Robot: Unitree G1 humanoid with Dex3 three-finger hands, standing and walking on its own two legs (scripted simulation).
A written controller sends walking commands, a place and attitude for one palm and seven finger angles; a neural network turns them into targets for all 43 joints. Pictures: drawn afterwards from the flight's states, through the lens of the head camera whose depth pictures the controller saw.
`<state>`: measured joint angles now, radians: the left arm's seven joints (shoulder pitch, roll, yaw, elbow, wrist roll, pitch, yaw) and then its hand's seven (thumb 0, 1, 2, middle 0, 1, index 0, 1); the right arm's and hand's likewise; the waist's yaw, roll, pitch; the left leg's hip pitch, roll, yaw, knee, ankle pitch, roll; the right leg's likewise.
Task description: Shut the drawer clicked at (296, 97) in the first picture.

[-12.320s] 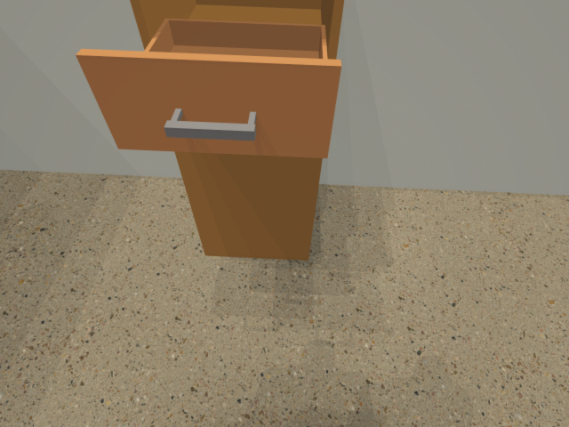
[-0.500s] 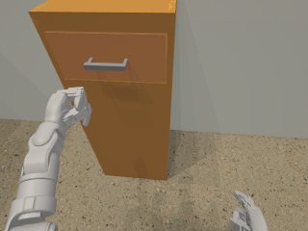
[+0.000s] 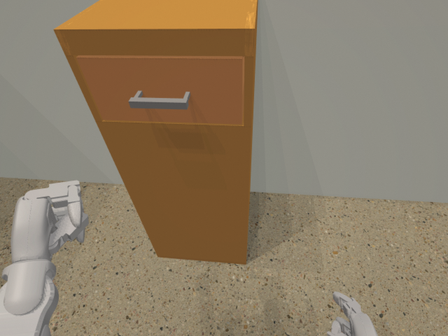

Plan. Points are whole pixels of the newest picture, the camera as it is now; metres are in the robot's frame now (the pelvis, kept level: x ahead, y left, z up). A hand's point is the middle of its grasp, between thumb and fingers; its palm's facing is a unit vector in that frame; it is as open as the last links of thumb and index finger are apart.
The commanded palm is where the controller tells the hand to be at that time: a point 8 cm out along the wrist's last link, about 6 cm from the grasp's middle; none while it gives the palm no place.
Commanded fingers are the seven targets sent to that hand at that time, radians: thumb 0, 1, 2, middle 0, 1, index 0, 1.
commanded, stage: draw the hand back to the body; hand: left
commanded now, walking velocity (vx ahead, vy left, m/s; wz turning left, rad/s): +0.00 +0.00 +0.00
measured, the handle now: (161, 99) +0.59 +0.22 +0.14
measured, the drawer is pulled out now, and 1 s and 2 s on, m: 0.00 0.00 0.00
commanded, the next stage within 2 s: step back with the hand held close in 0.36 s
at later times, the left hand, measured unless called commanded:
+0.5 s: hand (46, 253) +0.18 +0.25 +0.16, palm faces +0.44 -0.82 -0.36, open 3.3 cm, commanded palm +0.12 +0.29 +0.17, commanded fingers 0.00 0.90 0.90 -1.40 -1.60 -1.40 -1.60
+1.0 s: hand (15, 292) +0.13 +0.26 +0.16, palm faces +0.32 -0.80 -0.50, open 3.2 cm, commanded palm +0.06 +0.31 +0.17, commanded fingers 0.00 0.90 0.90 -1.40 -1.60 -1.40 -1.60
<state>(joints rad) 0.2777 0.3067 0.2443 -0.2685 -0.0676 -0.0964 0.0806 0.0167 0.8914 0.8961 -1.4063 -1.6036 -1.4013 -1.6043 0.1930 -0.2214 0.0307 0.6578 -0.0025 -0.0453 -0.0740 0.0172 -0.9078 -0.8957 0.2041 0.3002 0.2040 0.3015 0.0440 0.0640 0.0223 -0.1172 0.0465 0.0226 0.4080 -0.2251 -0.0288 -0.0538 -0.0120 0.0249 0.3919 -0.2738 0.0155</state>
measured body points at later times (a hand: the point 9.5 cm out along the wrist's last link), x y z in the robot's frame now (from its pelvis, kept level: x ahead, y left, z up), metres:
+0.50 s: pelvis +0.00 +0.01 +0.00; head -0.02 -0.01 +0.45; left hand +0.15 +0.29 +0.18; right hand +0.20 -0.19 -0.08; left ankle +0.00 +0.14 -0.74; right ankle -0.03 -0.13 -0.74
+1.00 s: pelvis -0.07 +0.03 -0.01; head -0.05 +0.03 +0.44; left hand +0.10 +0.31 +0.18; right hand +0.11 -0.22 -0.08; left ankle +0.00 +0.14 -0.74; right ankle -0.03 -0.13 -0.74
